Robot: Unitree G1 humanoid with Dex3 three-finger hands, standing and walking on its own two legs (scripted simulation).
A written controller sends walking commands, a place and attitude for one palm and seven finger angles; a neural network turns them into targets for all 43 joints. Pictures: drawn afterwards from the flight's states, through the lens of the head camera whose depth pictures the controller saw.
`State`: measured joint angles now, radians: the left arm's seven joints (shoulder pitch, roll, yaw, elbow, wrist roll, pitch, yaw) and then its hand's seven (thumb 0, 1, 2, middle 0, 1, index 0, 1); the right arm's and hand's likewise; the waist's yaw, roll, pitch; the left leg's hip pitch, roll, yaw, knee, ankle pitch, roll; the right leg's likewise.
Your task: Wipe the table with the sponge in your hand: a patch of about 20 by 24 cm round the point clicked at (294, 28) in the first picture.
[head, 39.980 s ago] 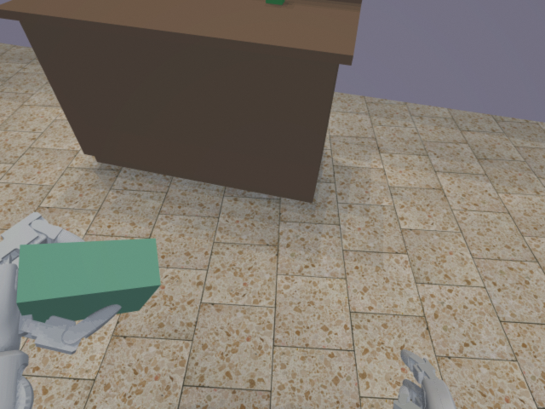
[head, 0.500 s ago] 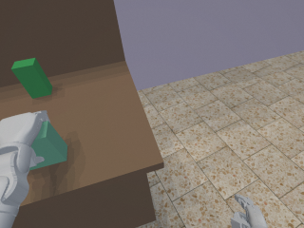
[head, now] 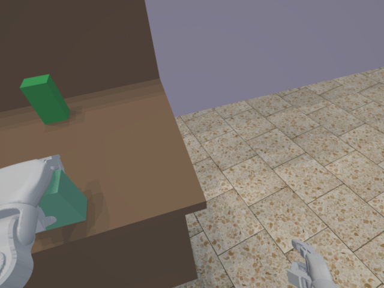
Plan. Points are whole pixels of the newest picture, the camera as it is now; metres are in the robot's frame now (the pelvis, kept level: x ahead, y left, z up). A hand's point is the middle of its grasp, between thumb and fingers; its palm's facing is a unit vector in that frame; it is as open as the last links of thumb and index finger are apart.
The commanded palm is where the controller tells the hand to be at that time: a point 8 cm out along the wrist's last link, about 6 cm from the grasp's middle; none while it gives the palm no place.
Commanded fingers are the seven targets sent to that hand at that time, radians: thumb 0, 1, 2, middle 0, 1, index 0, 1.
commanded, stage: lift the sponge slowly off the table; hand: left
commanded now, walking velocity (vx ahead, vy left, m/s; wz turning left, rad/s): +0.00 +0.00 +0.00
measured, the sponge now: (47, 208) +0.22 +0.33 +0.08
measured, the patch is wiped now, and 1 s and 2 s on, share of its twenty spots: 1.00 1.00 1.00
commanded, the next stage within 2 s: none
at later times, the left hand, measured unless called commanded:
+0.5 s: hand (40, 201) +0.21 +0.32 +0.12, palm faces +0.04 -0.03 -1.00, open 9.6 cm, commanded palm +0.19 +0.32 +0.19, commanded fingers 0.00 0.10 1.30 -1.20 -1.60 -1.20 -1.60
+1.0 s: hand (33, 187) +0.22 +0.32 +0.15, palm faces +0.06 -0.02 -1.00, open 9.6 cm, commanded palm +0.19 +0.32 +0.22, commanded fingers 0.00 0.10 1.30 -1.20 -1.60 -1.20 -1.60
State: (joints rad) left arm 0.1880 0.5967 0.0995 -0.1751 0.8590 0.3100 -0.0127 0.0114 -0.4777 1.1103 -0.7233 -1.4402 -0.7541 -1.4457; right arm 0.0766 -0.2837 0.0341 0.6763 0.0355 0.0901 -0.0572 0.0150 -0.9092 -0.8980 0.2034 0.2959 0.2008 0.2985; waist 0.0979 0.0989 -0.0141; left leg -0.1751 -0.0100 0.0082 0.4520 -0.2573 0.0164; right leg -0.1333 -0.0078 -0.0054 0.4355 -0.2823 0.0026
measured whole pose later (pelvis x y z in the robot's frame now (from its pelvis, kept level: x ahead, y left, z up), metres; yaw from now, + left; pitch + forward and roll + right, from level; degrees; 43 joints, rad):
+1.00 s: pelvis -0.02 -0.02 +0.00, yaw +1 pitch -3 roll +0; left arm 0.00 0.65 0.06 -0.12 0.83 0.36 -0.12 0.00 -0.50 1.11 -0.77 -1.39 -0.80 -1.40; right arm 0.03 -0.28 0.07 0.68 0.04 0.07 -0.09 0.02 -0.91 -0.90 0.20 0.30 0.20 0.30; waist 0.12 0.11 0.01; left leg -0.14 0.00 -0.02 0.41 -0.21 0.00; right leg -0.09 0.01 -0.03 0.40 -0.25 -0.02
